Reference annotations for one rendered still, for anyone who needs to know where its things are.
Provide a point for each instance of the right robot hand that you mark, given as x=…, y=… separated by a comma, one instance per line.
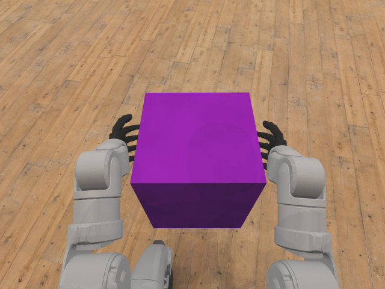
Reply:
x=274, y=140

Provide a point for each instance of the robot left upper arm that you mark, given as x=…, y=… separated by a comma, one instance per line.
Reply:
x=97, y=271

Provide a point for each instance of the robot left forearm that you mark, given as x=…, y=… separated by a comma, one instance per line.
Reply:
x=96, y=209

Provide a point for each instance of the left robot hand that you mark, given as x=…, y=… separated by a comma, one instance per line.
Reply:
x=118, y=132

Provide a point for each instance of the left robot shin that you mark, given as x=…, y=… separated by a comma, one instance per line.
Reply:
x=166, y=280

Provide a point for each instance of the robot right forearm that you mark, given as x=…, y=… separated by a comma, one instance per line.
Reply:
x=301, y=228

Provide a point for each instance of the robot right upper arm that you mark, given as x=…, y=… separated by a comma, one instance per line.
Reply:
x=298, y=274

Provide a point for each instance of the carton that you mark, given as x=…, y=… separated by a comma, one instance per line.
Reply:
x=197, y=162

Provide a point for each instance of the left robot thigh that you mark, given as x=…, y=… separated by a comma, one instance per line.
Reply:
x=153, y=265

